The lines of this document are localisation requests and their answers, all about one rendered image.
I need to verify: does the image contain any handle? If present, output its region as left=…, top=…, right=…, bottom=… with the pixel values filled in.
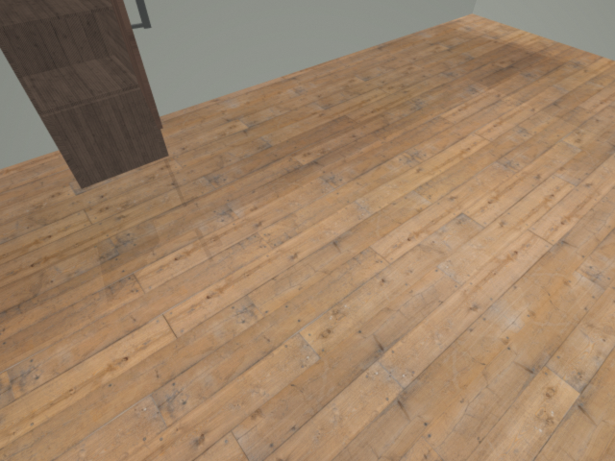
left=131, top=0, right=152, bottom=29

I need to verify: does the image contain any cupboard door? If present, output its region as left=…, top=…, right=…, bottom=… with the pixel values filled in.
left=111, top=0, right=163, bottom=129

